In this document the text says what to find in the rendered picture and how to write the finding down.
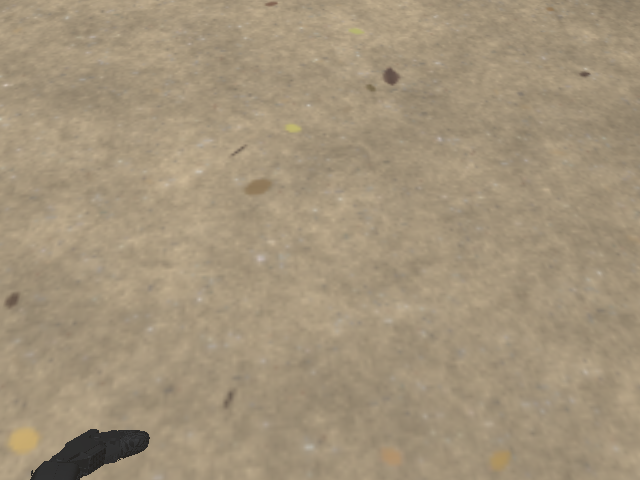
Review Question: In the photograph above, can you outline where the left robot hand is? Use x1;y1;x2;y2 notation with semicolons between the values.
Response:
30;429;150;480

